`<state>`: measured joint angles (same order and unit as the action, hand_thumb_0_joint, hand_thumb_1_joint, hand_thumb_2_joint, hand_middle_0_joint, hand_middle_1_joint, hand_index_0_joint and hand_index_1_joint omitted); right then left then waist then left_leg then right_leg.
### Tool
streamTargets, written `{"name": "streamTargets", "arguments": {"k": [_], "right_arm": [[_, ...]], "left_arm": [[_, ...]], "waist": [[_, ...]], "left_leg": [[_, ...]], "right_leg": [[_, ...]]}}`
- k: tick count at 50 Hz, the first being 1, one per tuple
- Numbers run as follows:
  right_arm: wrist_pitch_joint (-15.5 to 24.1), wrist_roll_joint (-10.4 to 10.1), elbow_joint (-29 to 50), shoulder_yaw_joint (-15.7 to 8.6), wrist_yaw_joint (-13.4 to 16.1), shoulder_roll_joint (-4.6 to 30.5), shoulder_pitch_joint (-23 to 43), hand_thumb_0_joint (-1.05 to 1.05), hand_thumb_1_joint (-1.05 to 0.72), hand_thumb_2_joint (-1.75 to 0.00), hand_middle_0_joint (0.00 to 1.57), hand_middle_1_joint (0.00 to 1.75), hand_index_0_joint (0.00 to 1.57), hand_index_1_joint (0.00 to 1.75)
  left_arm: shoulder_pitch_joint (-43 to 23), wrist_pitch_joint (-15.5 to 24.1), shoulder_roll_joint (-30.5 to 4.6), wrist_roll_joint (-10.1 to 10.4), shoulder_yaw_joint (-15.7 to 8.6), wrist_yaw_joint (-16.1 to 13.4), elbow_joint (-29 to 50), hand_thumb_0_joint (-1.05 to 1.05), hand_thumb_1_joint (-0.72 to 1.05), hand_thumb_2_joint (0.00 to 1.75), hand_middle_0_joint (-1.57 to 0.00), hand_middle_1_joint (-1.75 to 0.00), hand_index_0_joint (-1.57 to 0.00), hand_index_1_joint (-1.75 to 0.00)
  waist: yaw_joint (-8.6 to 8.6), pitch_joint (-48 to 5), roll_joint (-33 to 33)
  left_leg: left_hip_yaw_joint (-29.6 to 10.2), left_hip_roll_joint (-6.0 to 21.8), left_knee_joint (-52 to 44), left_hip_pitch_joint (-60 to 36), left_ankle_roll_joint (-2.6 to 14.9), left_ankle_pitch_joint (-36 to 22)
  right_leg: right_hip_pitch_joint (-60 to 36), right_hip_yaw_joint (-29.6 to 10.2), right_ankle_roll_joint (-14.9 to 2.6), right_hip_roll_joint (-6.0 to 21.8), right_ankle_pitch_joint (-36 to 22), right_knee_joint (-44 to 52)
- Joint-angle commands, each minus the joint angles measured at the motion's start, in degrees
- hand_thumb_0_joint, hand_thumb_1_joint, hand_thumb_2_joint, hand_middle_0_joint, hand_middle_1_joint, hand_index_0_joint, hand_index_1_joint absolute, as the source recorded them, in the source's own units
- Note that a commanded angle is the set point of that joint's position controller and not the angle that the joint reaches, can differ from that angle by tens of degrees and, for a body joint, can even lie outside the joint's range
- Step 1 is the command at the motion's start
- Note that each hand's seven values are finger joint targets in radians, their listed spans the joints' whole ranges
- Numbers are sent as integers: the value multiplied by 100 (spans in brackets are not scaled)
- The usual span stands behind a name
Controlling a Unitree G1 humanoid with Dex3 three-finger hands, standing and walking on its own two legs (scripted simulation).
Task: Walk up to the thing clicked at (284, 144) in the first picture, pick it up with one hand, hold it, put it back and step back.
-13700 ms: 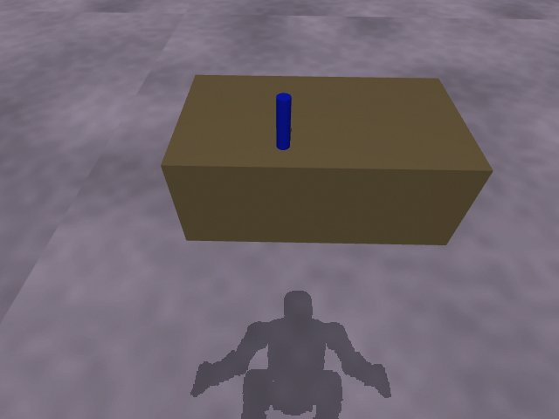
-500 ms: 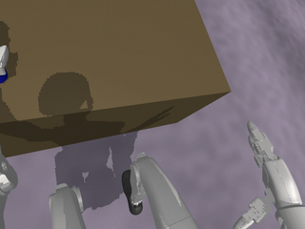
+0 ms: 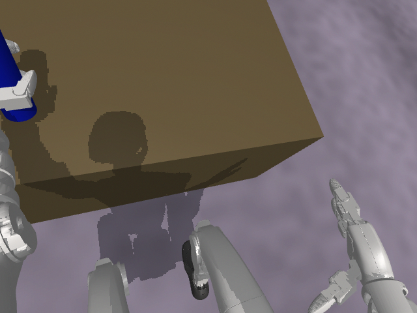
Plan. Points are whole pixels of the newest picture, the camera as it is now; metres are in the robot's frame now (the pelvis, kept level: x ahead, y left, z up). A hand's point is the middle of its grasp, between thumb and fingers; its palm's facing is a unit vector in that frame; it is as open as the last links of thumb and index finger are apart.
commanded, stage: settle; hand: left
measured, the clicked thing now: out of the picture +0.57 +0.21 +0.01
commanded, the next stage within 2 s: lift in 0.22 s
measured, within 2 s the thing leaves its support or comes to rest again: neither
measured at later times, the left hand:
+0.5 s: hand (5, 68) +0.55 +0.19 +0.02, palm faces +0.16 -0.99 -0.02, open 7.3 cm
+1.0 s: hand out of the picture +0.47 +0.20 +0.10, palm faces +0.14 -0.99 -0.04, open 7.3 cm
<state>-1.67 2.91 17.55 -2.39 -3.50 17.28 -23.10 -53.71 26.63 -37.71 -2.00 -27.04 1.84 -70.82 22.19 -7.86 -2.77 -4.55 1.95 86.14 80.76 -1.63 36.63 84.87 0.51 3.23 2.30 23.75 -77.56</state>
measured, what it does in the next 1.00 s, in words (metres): rises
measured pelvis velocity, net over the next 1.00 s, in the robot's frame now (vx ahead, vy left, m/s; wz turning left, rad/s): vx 0.03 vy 0.00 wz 0.01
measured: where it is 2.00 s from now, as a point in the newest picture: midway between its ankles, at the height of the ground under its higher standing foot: (161, 306)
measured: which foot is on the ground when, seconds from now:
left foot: down 0.00-1.00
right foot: down 0.00-1.00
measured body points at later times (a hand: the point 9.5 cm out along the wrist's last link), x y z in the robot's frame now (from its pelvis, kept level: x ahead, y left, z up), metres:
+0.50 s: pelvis +0.01 +0.00 +0.02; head +0.19 +0.05 +0.43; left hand +0.54 +0.25 +0.03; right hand +0.17 -0.28 +0.07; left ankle +0.02 +0.13 -0.57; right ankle +0.10 -0.16 -0.57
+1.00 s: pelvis +0.03 +0.00 +0.07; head +0.13 +0.02 +0.50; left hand +0.46 +0.25 +0.10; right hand +0.19 -0.27 +0.07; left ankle +0.02 +0.13 -0.57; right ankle +0.10 -0.16 -0.57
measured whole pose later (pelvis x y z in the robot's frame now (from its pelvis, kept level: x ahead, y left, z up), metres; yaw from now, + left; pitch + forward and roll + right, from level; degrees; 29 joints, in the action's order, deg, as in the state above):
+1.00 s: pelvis +0.03 +0.00 +0.07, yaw +1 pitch +21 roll -2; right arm -2.2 1.2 3.2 -4.4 -1.1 14.3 -24.0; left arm -31.4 21.2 -20.6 5.1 -19.9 3.6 -48.6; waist 9.6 -8.9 0.3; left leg -2.7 2.1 70.4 57.6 -1.4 33.9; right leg 62.6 -0.2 3.2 2.5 22.6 -64.3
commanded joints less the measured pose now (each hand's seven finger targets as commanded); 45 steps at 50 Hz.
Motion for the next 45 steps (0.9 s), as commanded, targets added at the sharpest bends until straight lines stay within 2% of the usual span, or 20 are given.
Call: {"name": "streamTargets", "arguments": {"k": [1,3,6,8,13,15,19,21,22,25,32,35,37,38,39,40,41,42,43,45], "right_arm": [[321,37,621,-813,173,977,-304,0,55,-5,5,5,5,5],[339,57,678,-776,178,986,-191,0,55,-5,5,5,5,5],[304,79,525,-751,188,952,-213,0,55,-5,5,5,5,5],[314,64,581,-856,199,991,-151,0,55,-5,5,5,5,5],[302,48,451,-748,200,880,-102,0,56,-5,5,5,5,5],[310,23,469,-751,199,868,-74,0,55,-5,5,5,5,5],[337,10,552,-881,232,995,-126,0,54,-5,5,5,5,5],[357,-8,619,-978,255,1031,-194,0,53,-5,5,5,5,5],[375,-31,663,-950,267,1041,-163,0,53,-5,5,5,5,5],[392,-28,451,-823,279,917,-308,0,52,-6,5,5,5,5],[386,-4,-60,-913,300,868,-265,0,53,-6,5,5,5,5],[391,-14,-127,-839,283,760,-236,0,52,-6,5,5,5,5],[363,-23,-192,-874,290,788,-206,0,53,-6,5,5,5,5],[358,-35,-273,-866,287,747,-216,0,53,-6,5,5,5,5],[361,-44,-252,-931,291,805,-226,0,53,-6,5,5,5,5],[330,-59,-419,-829,270,679,-244,0,53,-6,5,5,5,5],[343,-90,-234,-858,279,731,-163,0,53,-5,5,5,5,5],[322,-98,-367,-967,300,815,-214,0,53,-5,5,5,5,5],[315,-110,-431,-933,304,769,-211,0,54,-5,5,5,5,5],[315,-154,-235,-829,300,632,-184,0,55,-5,5,5,5,5]], "left_arm": [[-2897,622,-1368,107,-60,-17,1684,0,43,146,-147,-158,-147,-159],[-2773,594,-1286,58,9,-52,1495,0,44,145,-147,-157,-147,-159],[-2965,625,-1522,6,-99,-127,1876,0,43,145,-145,-157,-146,-158],[-2780,576,-1284,31,1,-108,1684,0,43,146,-146,-157,-146,-159],[-2517,430,-1191,7,-6,-59,1385,0,42,145,-146,-157,-147,-158],[-2187,346,-917,46,101,-20,970,0,42,145,-146,-158,-147,-159],[-2504,433,-1251,191,-180,9,1663,0,50,137,-142,-154,-145,-153],[-2276,420,-943,240,-10,76,1497,0,50,136,-142,-154,-145,-153],[-2084,398,-893,268,20,102,1289,0,48,136,-142,-154,-145,-153],[-2329,479,-1083,314,-47,158,1928,0,45,135,-144,-154,-146,-154],[-2093,472,-885,404,-15,57,2608,0,43,138,-143,-154,-145,-154],[-1741,396,-443,441,224,101,2729,0,42,136,-143,-154,-145,-153],[-1456,323,-529,455,109,115,2892,0,39,134,-142,-152,-144,-152],[-1164,241,-134,495,305,159,2666,0,40,134,-140,-151,-142,-150],[-1008,193,-131,511,273,152,2797,0,39,134,-140,-151,-142,-151],[-511,65,368,546,529,193,2265,0,39,133,-141,-150,-143,-150],[-386,35,393,632,494,210,2587,0,42,133,-140,-150,-142,-150],[-459,23,103,647,288,177,2988,0,40,134,-140,-150,-142,-150],[-254,-37,247,675,351,185,3056,0,41,133,-140,-150,-142,-149],[4,-116,842,763,733,223,3304,0,43,135,-142,-152,-144,-151]], "waist": [[-127,-3770,2482],[-134,-3709,2433],[-235,-3843,2607],[-160,-3805,2414],[-199,-3424,2122],[-168,-3309,1808],[-246,-3614,1772],[-211,-3649,1781],[-282,-3651,1637],[-377,-4014,1945],[-705,-3679,2209],[-747,-3606,2062],[-908,-3535,2011],[-926,-3396,1951],[-957,-3384,1888],[-947,-3054,1629],[-989,-3047,1415],[-1067,-3110,1404],[-1141,-3066,1385],[-1144,-2975,1072]], "left_leg": [[226,-177,-1261,-2411,18,-2325],[222,-171,-1313,-2451,19,-2239],[187,-148,-1366,-2689,-29,-2432],[203,-152,-1358,-2536,11,-2291],[237,-153,-1477,-2167,42,-1998],[229,-148,-1506,-1991,72,-1996],[263,-166,-1577,-2093,90,-1910],[275,-172,-1622,-2226,85,-1959],[266,-176,-1638,-2250,89,-2036],[322,-200,-1625,-2536,71,-2402],[303,-199,-1927,-3179,-8,-2591],[269,-166,-2028,-3400,-32,-2879],[278,-173,-2131,-3498,-46,-2986],[267,-162,-2176,-3550,-59,-3032],[246,-132,-2216,-3643,-73,-3143],[249,-143,-2273,-3405,-36,-2893],[276,-151,-2342,-3281,-9,-2720],[298,-152,-2421,-3271,-7,-2651],[315,-157,-2508,-3350,-12,-2602],[303,-140,-2638,-3439,20,-2485]], "right_leg": [[-2586,138,-446,-225,-1425,567],[-2589,148,-448,-226,-1332,647],[-2569,170,-473,-238,-1386,616],[-2705,151,-454,-237,-1372,665],[-2802,129,-432,-231,-1222,813],[-2952,135,-408,-236,-1296,859],[-3226,100,-395,-226,-1266,949],[-3340,76,-391,-216,-1307,992],[-3394,102,-392,-232,-1366,1000],[-3627,52,-395,-199,-1749,996],[-3482,117,-444,-206,-1607,1198],[-3602,177,-459,-228,-1799,1267],[-3734,181,-459,-224,-1865,1324],[-3689,195,-466,-229,-1848,1347],[-3654,225,-469,-247,-1865,1373],[-3686,219,-445,-252,-1744,1473],[-3913,212,-428,-256,-1731,1546],[-4092,197,-427,-242,-1712,1589],[-4142,194,-423,-229,-1667,1642],[-4288,217,-396,-256,-1560,1762]]}}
